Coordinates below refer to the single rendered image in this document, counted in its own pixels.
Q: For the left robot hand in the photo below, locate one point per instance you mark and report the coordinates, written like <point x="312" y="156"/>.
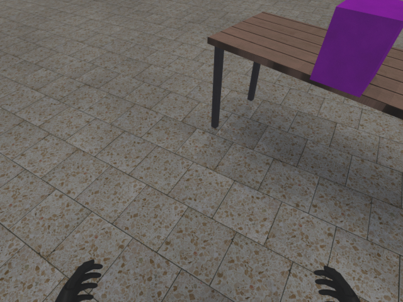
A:
<point x="71" y="289"/>

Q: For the right robot hand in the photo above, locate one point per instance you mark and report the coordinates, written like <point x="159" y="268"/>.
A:
<point x="343" y="291"/>

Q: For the carton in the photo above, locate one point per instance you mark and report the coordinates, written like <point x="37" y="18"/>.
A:
<point x="359" y="37"/>

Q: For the table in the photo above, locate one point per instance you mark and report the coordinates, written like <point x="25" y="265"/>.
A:
<point x="292" y="47"/>

